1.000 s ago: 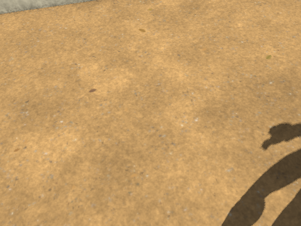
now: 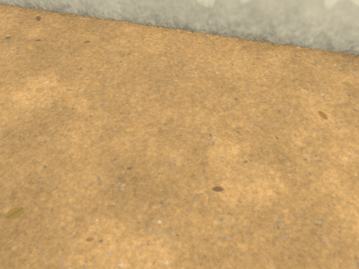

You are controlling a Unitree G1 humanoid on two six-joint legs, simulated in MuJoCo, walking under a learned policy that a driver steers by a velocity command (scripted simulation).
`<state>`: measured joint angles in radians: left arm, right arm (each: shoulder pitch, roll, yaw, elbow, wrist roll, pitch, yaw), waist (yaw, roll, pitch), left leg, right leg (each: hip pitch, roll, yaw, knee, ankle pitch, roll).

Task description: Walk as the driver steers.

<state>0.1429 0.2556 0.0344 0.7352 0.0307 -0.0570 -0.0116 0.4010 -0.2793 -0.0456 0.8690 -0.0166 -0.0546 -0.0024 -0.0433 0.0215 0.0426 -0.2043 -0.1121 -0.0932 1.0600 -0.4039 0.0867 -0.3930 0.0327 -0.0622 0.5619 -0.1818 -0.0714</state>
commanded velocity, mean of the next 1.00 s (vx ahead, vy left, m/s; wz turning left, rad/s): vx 0.50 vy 0.00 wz -0.35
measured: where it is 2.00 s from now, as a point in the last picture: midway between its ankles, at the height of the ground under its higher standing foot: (261, 163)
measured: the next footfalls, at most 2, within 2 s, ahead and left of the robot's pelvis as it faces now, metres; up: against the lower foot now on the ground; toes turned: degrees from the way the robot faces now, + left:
left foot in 0.42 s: +0.38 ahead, +0.11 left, +0.00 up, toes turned -5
right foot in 0.94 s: +0.58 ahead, -0.17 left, +0.00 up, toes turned -29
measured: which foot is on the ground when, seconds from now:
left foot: up 0.00-0.40, down 0.42-0.96, up 0.98-1.00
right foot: down 0.00-0.42, up 0.44-0.92, down 0.94-1.00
